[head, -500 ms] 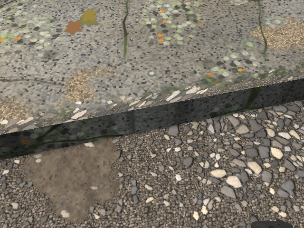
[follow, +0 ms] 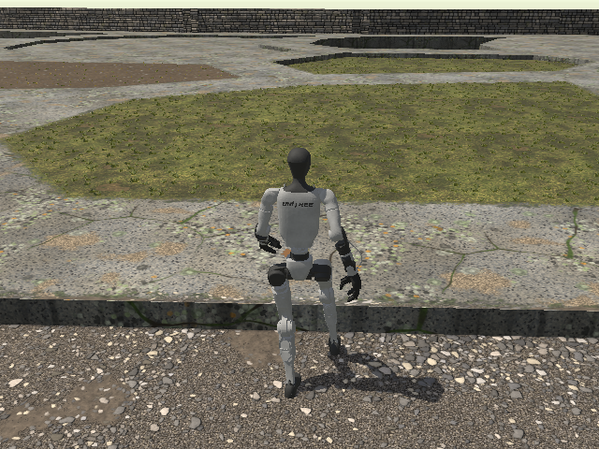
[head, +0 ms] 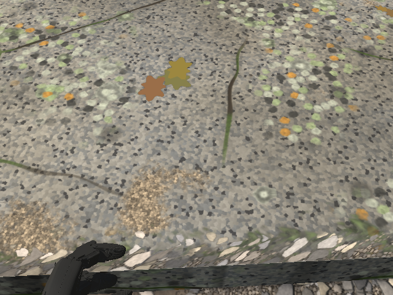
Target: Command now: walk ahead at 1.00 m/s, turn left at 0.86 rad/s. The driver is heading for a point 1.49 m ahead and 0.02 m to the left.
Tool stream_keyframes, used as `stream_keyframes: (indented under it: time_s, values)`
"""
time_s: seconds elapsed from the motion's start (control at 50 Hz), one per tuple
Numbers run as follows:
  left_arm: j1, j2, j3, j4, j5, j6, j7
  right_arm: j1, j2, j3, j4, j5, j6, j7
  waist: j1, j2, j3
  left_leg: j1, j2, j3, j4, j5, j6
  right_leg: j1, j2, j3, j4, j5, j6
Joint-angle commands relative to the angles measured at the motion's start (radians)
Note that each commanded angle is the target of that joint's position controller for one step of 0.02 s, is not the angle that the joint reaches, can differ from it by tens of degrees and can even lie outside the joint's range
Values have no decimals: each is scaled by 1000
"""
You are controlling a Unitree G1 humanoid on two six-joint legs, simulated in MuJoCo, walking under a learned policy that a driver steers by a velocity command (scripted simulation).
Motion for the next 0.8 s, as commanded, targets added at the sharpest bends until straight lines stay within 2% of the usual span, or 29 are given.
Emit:
stream_keyframes:
  time_s: [0.02, 0.04, 0.08, 0.1, 0.12, 0.14, 0.16, 0.18, 0.2, 0.22, 0.26, 0.3, 0.36, 0.4, 0.42, 0.44, 0.46, 0.48, 0.5, 0.52, 0.54, 0.56, 0.58, 0.6, 0.64, 0.66, 0.68, 0.72, 0.8]
  values:
    - [-102, 79, 17, -85, -17, -11, 13, -37, -189, -49, -68, 7, -23, -7, 6, 71, 27, -260, 168, -171, -66, 678, 23, 321, 119, -128, -167, 173, -8]
    - [-36, 77, 20, -67, -23, -11, 24, -38, -166, -46, -63, -9, -19, -13, 32, 111, -46, -201, 179, -158, 30, 812, 9, 395, 141, -117, -137, 133, -20]
    - [132, 164, 54, -27, -20, -19, 47, -95, -211, -59, -82, -13, -26, -21, 135, 102, -167, -166, 170, -189, 284, 981, -30, 605, 162, -65, -179, 23, -41]
    - [384, 212, 84, 36, -21, -26, 64, -234, -229, -63, -121, -20, -34, -18, 301, 78, -266, -261, 142, -200, 556, 947, -39, 854, 132, -49, -200, -23, -67]
    - [628, 267, 116, 111, -6, -32, 83, -309, -152, -44, -154, -12, -52, -16, 394, -3, -358, -456, 84, -132, 859, 576, -41, 1123, 12, 8, -182, -119, -78]
    - [670, 285, 114, 133, 14, -31, 83, -349, 18, 9, -205, -19, -58, -27, 344, -238, -304, -662, 41, -43, 1122, -231, -34, 1168, -257, 276, -220, 100, -34]
    - [442, 319, 137, 89, 22, -23, 72, -77, -9, 17, -236, 28, -29, -36, 111, -356, -439, -772, 82, 17, 1224, -201, -46, 1139, -420, 707, -373, -169, -208]
    - [316, 167, 119, 46, 23, -15, 66, -138, -72, 14, -176, -17, 11, -45, 129, -106, -296, -804, 182, 70, 1272, -106, -49, 984, -342, 629, -412, -474, -225]
    - [304, 87, 98, 56, 10, -17, 57, -222, -84, 6, -196, -38, 29, -31, 143, -25, -167, -829, 190, 104, 1315, -72, -54, 849, -285, 492, -447, -483, -217]
    - [326, 73, 94, 94, 9, -23, 49, -277, -56, 11, -234, -54, 39, -18, 125, 26, -96, -867, 220, 111, 1355, -70, -56, 762, -255, 382, -467, -412, -201]
    - [435, 74, 99, 193, -7, -46, 44, -394, 41, 37, -328, -61, 49, 9, 122, -44, -17, -992, 230, 96, 1547, -63, -48, 661, -235, 237, -480, -190, -194]
    - [451, 32, 91, 256, -15, -67, 24, -461, 115, 69, -404, -60, 49, -1, 72, -70, 15, -1107, 202, -10, 1596, -117, -23, 561, -198, 144, -501, -160, -169]
    - [493, 73, 94, 322, -13, -78, 21, -665, 134, 92, -512, -62, 54, -32, 82, -115, 81, -1324, 134, 94, 1789, -264, -25, 546, -184, 57, -619, 4, -230]
    - [575, 81, 89, 386, -23, -82, 26, -841, 147, 111, -592, -60, 36, -54, 104, -94, 157, -1639, 199, 136, 1904, -434, -8, 718, -216, 61, -667, 37, -233]
    - [609, 60, 82, 411, -29, -71, 29, -921, 154, 136, -642, -56, 15, -47, 110, -33, 161, -1632, 267, 223, 1712, -469, -7, 736, -162, -8, -719, 0, -195]
    - [704, 2, 66, 468, -44, -52, 43, -1027, 202, 165, -696, -61, 5, -33, 164, -43, 137, -1535, 284, 262, 1662, -497, 11, 695, -122, -34, -777, 163, -197]
    - [662, 38, 68, 433, -38, -32, 54, -946, 172, 170, -699, -42, 4, -11, 123, -15, 67, -1181, 293, 334, 1351, -354, -7, 573, -84, -97, -866, 297, -218]
    - [590, 1, 52, 396, -95, -29, 53, -830, 182, 172, -650, -11, -3, 11, 75, 78, -71, -512, 240, 371, 1059, -81, -2, 273, -36, -148, -849, 664, -230]
    - [633, 156, 72, 373, -106, -62, 26, -546, 125, 131, -566, -8, 5, 10, -23, -29, -333, -60, 132, 354, 1124, -73, -14, 278, -96, -113, -621, 1241, -250]
    - [533, 359, 141, 334, -120, -86, 13, -279, 38, 75, -491, -29, 37, -13, -192, -154, -527, 84, 104, 238, 1050, -149, -27, 397, -119, -77, -321, 1656, -231]
    - [468, 444, 200, 307, -109, -99, 2, -67, -85, 4, -440, -67, 48, -31, -282, -167, -642, 145, 217, 2, 886, -336, 0, 452, -117, 10, 94, 1617, -173]
    - [463, 240, 176, 242, -125, -124, -28, -21, -236, -45, -367, -64, 25, -27, -194, 312, -693, 267, 533, -555, 437, -325, 10, 207, 120, 69, 560, 254, -132]
    - [450, 169, 188, 210, -81, -120, -43, -35, -214, -53, -343, -39, 27, -20, -151, 260, -693, 186, 607, -811, 163, -204, -41, 128, 195, 161, 1007, -43, -122]
    - [440, 33, 177, 171, -76, -90, -30, -204, -156, -40, -298, -33, 10, 0, -6, 143, -500, 31, 621, -736, 167, -230, -41, -23, 141, 146, 1168, 3, -118]
    - [317, -85, 149, 109, -37, -43, 1, -297, 8, -14, -169, -36, -22, 4, 77, -11, -89, -257, 551, -360, 253, -85, 1, -201, 57, 15, 1264, -26, -141]
    - [348, -159, 120, 101, -38, -18, 4, -321, 101, 9, -119, -52, -24, 2, 178, 38, -45, -342, 505, -197, 252, -48, -46, -224, 43, 42, 1248, -9, -155]
    - [349, -162, 109, 100, -47, 8, 7, -302, 163, 21, -63, -58, -35, 10, 195, 57, -37, -359, 481, -70, 243, -52, -70, -253, 51, 40, 1295, -68, -175]
    - [314, -149, 101, 92, -71, 54, 10, -289, 192, 32, -23, -49, -53, 16, 218, 70, 35, -413, 438, 148, 105, -51, -133, -251, 63, 19, 1061, -170, -179]
    - [197, -34, 123, 39, -55, 90, -4, -291, 81, 19, -5, -18, -89, -17, 211, 99, 78, -409, 301, 488, -134, 360, -193, 34, 115, -205, 473, 135, -191]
